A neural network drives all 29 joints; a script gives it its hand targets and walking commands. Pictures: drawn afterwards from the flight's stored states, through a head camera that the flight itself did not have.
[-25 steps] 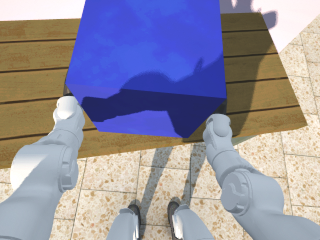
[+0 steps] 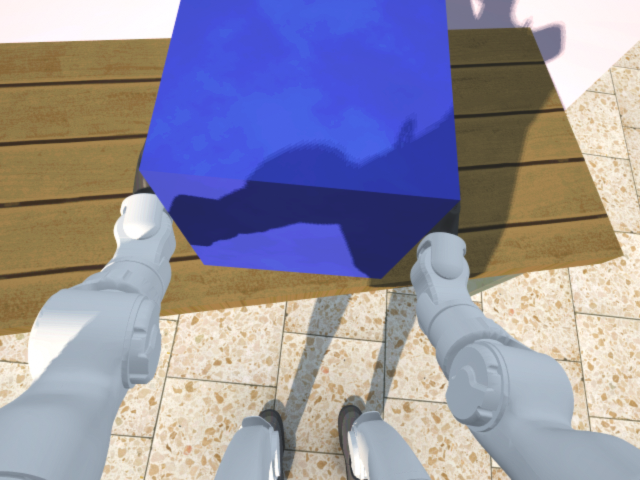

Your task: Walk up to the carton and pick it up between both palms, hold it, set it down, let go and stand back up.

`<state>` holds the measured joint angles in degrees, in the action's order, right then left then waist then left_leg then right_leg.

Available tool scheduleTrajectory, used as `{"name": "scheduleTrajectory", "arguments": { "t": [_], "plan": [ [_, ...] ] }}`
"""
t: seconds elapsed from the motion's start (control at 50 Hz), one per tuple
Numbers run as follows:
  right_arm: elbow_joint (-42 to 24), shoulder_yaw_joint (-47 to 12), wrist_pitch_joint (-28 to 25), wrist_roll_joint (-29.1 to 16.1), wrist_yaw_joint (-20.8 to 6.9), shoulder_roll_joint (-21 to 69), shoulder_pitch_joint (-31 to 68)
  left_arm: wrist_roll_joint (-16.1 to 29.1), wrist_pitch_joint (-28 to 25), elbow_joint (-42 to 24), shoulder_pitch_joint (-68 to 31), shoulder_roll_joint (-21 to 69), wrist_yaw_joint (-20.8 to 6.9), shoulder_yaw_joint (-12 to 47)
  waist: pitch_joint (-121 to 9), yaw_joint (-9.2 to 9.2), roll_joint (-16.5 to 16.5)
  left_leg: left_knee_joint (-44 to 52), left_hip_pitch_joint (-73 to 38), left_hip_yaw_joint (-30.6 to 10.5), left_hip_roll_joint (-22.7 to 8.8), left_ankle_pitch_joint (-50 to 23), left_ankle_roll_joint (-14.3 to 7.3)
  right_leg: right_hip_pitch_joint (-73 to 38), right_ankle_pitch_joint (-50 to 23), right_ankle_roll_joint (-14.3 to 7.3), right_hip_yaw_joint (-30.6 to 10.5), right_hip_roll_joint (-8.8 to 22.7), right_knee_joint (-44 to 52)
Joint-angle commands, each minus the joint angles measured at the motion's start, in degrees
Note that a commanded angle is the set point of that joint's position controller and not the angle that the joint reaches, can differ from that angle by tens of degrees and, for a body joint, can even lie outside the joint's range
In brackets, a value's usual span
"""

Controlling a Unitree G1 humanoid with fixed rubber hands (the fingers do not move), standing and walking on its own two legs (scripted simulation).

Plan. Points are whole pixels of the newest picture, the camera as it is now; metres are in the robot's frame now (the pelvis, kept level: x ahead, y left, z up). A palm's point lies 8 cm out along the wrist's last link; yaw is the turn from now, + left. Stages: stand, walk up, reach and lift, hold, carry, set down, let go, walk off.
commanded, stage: reach and lift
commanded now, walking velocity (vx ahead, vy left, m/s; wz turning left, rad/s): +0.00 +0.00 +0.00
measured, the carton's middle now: (306, 132) +0.53 +0.00 +0.00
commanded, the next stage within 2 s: none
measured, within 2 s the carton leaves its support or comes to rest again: leaves its support in 0.72 s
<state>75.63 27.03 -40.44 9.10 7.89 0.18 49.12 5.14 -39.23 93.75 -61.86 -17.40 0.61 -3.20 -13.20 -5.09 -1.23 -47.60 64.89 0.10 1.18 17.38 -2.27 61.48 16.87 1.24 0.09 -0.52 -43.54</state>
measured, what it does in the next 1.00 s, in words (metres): stands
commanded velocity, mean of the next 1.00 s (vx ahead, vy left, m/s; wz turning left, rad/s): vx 0.00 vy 0.00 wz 0.00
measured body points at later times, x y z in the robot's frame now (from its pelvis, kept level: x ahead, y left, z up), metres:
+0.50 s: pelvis -0.01 +0.00 +0.00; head +0.14 +0.03 +0.42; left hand +0.45 +0.17 -0.01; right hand +0.40 -0.18 -0.02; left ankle +0.02 +0.08 -0.68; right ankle +0.01 -0.15 -0.68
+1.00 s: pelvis -0.05 +0.00 +0.00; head +0.01 +0.02 +0.45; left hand +0.39 +0.17 +0.03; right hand +0.34 -0.19 +0.02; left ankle +0.02 +0.08 -0.68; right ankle +0.01 -0.15 -0.68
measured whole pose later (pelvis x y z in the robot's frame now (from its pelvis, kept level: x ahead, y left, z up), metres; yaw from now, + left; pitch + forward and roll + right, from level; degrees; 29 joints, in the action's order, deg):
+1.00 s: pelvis -0.05 +0.00 +0.00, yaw +0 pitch +27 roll -3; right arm 55.3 12.1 -7.8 -0.4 7.4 -2.1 33.1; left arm 23.3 -15.4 77.4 -47.1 -14.1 7.3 21.0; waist -22.3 -4.4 -2.0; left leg -47.6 60.2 0.1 0.8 14.4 -2.3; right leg 56.8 13.7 1.2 0.2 -0.8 -43.5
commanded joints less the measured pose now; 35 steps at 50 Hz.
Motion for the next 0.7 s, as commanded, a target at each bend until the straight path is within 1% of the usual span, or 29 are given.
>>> {"name": "scheduleTrajectory", "arguments": {
  "t": [0.0, 0.02, 0.04, 0.06, 0.08, 0.1, 0.12, 0.14, 0.16, 0.18, 0.2, 0.22, 0.24, 0.26, 0.28, 0.3, 0.34, 0.38, 0.4, 0.46, 0.48, 0.5, 0.52, 0.54, 0.56, 0.58, 0.62, 0.66, 0.68],
  "plan": [
    [10.5, -20.2, -0.9, 8.3, -10.6, 25.8, 20.4, -8.3, -0.8, -7.2, -19.9, 39.8, -6.3, 11.6, -53.6, -0.05, -13.3, -5.3, -51.9, -0.9, -4.8, -54.7, 11.0, -13.1, -30.7, -3.8, 9.0, -5.2, 3.9],
    [9.9, -20.5, -0.6, 7.6, -10.7, 26.3, 19.6, -7.3, -0.4, -7.4, -19.8, 39.4, -6.3, 11.7, -54.4, 0.22, -12.0, -5.3, -51.0, -0.6, -4.0, -52.5, 10.5, -14.2, -31.2, -3.6, 8.5, -4.8, 4.0],
    [8.9, -20.6, -0.4, 7.7, -10.5, 25.4, 19.0, -7.0, 0.3, -7.1, -17.4, 39.4, -5.9, 12.1, -54.3, 0.26, -13.7, -4.8, -52.2, -1.0, -4.5, -54.6, 11.2, -13.6, -32.2, -4.0, 8.7, -5.1, 4.5],
    [9.5, -19.6, -0.4, 8.1, -10.5, 24.3, 20.1, -7.0, 0.1, -7.3, -19.1, 39.0, -6.3, 11.4, -52.5, 0.07, -13.2, -5.0, -52.0, -0.7, -4.4, -53.5, 11.0, -13.3, -30.4, -4.2, 8.9, -5.1, 4.3],
    [9.7, -21.3, 0.1, 6.5, -10.5, 27.0, 19.5, -5.7, 0.3, -8.0, -18.6, 39.1, -6.2, 13.2, -54.3, -0.14, -12.2, -5.7, -50.8, -0.8, -3.9, -53.6, 10.8, -15.0, -32.3, -3.6, 8.3, -5.2, 3.9],
    [9.6, -21.5, -0.1, 6.9, -10.5, 26.1, 18.6, -6.7, 0.7, -9.1, -16.5, 40.8, -5.9, 13.4, -53.4, 0.59, -13.5, -4.8, -52.6, -1.4, -4.7, -56.0, 11.3, -14.5, -30.8, -3.7, 8.7, -5.8, 4.0],
    [9.3, -21.9, 0.4, 7.1, -10.8, 26.2, 19.3, -5.9, 0.8, -7.9, -16.4, 39.0, -6.3, 12.9, -54.3, 1.08, -12.4, -5.4, -51.5, -1.4, -4.6, -54.9, 10.7, -14.8, -29.5, -3.3, 8.6, -5.7, 3.9],
    [9.7, -21.5, 0.7, 7.4, -10.7, 27.1, 19.5, -5.5, 0.5, -9.8, -18.3, 39.3, -6.1, 13.9, -55.3, 0.09, -12.2, -5.7, -51.0, -0.5, -3.9, -54.8, 11.0, -16.6, -33.2, -3.3, 8.5, -5.5, 3.2],
    [9.1, -22.9, 1.3, 6.9, -10.5, 26.6, 19.8, -5.3, 0.6, -9.2, -19.2, 39.9, -6.5, 13.7, -53.2, 0.05, -11.2, -5.2, -50.6, -0.5, -3.7, -53.3, 10.8, -17.7, -33.0, -3.4, 8.2, -5.2, 3.3],
    [9.0, -23.3, 1.6, 6.4, -10.5, 27.4, 19.4, -5.9, 0.6, -9.5, -19.5, 39.4, -6.4, 13.2, -52.4, 0.71, -12.4, -4.3, -49.1, -0.2, -3.3, -50.2, 10.7, -17.0, -31.9, -3.8, 7.4, -5.1, 3.1],
    [6.1, -26.1, 1.3, 4.8, -10.8, 27.5, 19.0, -4.9, 1.2, -10.7, -14.9, 42.0, -6.0, 15.7, -56.2, 0.34, -11.7, -4.8, -51.1, -1.0, -3.9, -54.0, 10.9, -19.0, -36.3, -3.3, 7.9, -5.6, 2.7],
    [5.4, -25.5, 1.2, 4.2, -10.7, 27.5, 19.9, -4.2, 1.0, -10.8, -16.0, 42.0, -5.8, 16.3, -56.1, -0.31, -12.7, -5.5, -51.1, -1.0, -3.8, -56.0, 11.0, -18.4, -36.0, -3.1, 7.9, -5.8, 2.8],
    [6.1, -25.5, 2.2, 5.1, -10.6, 27.7, 19.5, -4.1, 1.3, -10.5, -16.1, 40.9, -5.9, 16.3, -54.9, 0.13, -12.9, -5.0, -50.4, -1.3, -3.7, -54.3, 11.0, -17.8, -33.6, -3.1, 8.0, -5.8, 2.9],
    [5.8, -24.9, 2.4, 5.2, -10.8, 27.2, 21.2, -4.0, 1.3, -12.6, -17.9, 40.6, -5.9, 16.1, -53.1, 0.45, -12.5, -4.9, -49.4, -0.8, -3.3, -54.0, 11.1, -19.2, -35.3, -3.5, 7.4, -5.5, 2.8],
    [4.4, -26.6, 3.0, 3.9, -11.1, 28.5, 20.3, -4.0, 1.5, -12.2, -17.9, 41.6, -6.1, 16.0, -54.6, 1.52, -11.8, -5.5, -49.8, -0.8, -3.1, -52.9, 10.7, -19.7, -33.9, -3.0, 6.7, -5.5, 2.2],
    [2.6, -27.3, 3.1, 3.9, -11.1, 28.9, 19.9, -3.5, 1.5, -13.3, -16.9, 42.7, -6.0, 17.4, -54.0, 0.30, -11.2, -4.9, -49.8, -0.8, -3.0, -53.6, 10.7, -21.3, -36.3, -3.0, 7.3, -5.4, 2.2],
    [1.9, -28.5, 4.1, 3.1, -11.1, 28.9, 22.0, -2.3, 1.9, -13.2, -19.8, 43.9, -5.9, 17.8, -54.5, 0.62, -11.4, -4.4, -50.1, -1.3, -3.1, -50.0, 10.5, -19.4, -31.2, -2.8, 6.9, -5.5, 2.9],
    [1.9, -28.7, 5.0, 2.3, -11.3, 28.9, 20.7, 0.4, 2.3, -17.1, -17.7, 45.4, -5.6, 21.6, -56.1, -0.49, -12.3, -4.2, -52.6, -1.9, -3.6, -52.0, 11.2, -18.3, -29.8, -3.0, 8.0, -6.3, 3.7],
    [-1.0, -29.2, 5.2, 1.3, -11.0, 29.6, 21.8, 1.0, 2.9, -17.9, -18.1, 45.1, -5.5, 22.4, -56.5, -0.31, -12.2, -5.0, -52.7, -1.9, -3.4, -53.6, 11.6, -20.4, -33.1, -3.0, 7.3, -6.3, 3.0],
    [-4.3, -32.7, 6.4, -0.2, -11.5, 31.2, 21.4, -0.1, 3.5, -20.8, -16.0, 46.6, -4.8, 22.7, -56.8, 0.72, -13.2, -3.8, -52.8, -2.4, -2.8, -53.2, 11.2, -22.7, -34.0, -2.7, 6.1, -6.3, 2.7],
    [-5.6, -33.4, 7.0, -0.6, -11.1, 32.7, 21.8, 0.5, 3.7, -22.2, -17.9, 45.5, -4.8, 22.9, -58.1, 1.35, -13.0, -3.8, -51.6, -1.9, -2.3, -50.5, 10.8, -23.5, -33.7, -2.6, 5.3, -6.1, 2.9],
    [-7.5, -34.3, 7.3, -0.9, -11.3, 33.0, 21.9, 1.4, 4.0, -22.1, -16.0, 47.5, -4.9, 24.8, -58.1, 0.11, -12.3, -3.5, -50.8, -2.3, -2.1, -49.6, 10.7, -23.8, -33.4, -2.5, 5.7, -6.2, 2.7],
    [-9.2, -34.2, 8.2, -1.0, -11.3, 33.3, 22.4, 2.7, 3.9, -23.0, -18.6, 48.1, -4.9, 25.5, -57.7, 0.46, -11.8, -3.6, -50.3, -2.0, -2.2, -47.1, 10.4, -23.1, -30.8, -2.5, 5.7, -6.2, 2.9],
    [-13.2, -35.3, 8.4, -2.0, -11.2, 34.6, 24.1, 2.9, 4.2, -23.4, -18.0, 48.6, -5.0, 25.2, -59.6, 0.99, -10.3, -4.1, -51.0, -2.2, -2.0, -48.7, 10.1, -25.4, -33.2, -2.3, 5.6, -6.6, 2.7],
    [-15.9, -36.4, 9.0, -2.3, -10.8, 35.4, 24.8, 3.2, 4.7, -23.1, -16.4, 49.8, -4.8, 25.8, -59.0, -0.27, -9.5, -3.5, -48.0, -2.5, -1.2, -46.5, 10.1, -26.5, -35.4, -2.2, 5.6, -6.7, 2.3],
    [-13.8, -36.8, 9.8, -2.5, -11.3, 35.4, 24.1, 3.0, 5.0, -25.6, -19.8, 48.4, -4.8, 26.3, -58.3, 0.68, -11.3, -3.2, -50.0, -2.5, -1.3, -44.7, 10.1, -26.5, -31.9, -2.2, 5.2, -7.0, 2.6],
    [-20.3, -39.6, 11.0, -4.7, -11.5, 37.9, 24.5, 4.3, 4.8, -28.9, -20.3, 51.1, -4.4, 28.2, -57.9, 1.45, -11.9, -2.6, -51.0, -2.7, -1.6, -43.2, 9.7, -25.7, -29.1, -1.8, 4.8, -7.2, 2.9],
    [-25.0, -41.2, 12.5, -7.1, -11.2, 37.7, 27.1, 7.2, 6.0, -35.4, -23.0, 52.8, -3.9, 31.9, -61.3, 0.49, -13.4, -3.0, -53.3, -4.1, -1.5, -44.5, 10.4, -26.6, -28.4, -2.0, 4.3, -7.0, 3.3],
    [-26.5, -41.2, 13.5, -6.8, -11.0, 38.1, 27.3, 7.1, 6.5, -35.7, -21.8, 54.4, -3.6, 32.1, -60.0, 0.91, -14.0, -2.1, -52.4, -4.2, -1.5, -41.7, 10.1, -26.1, -25.8, -2.1, 4.2, -7.6, 4.0]
  ]
}}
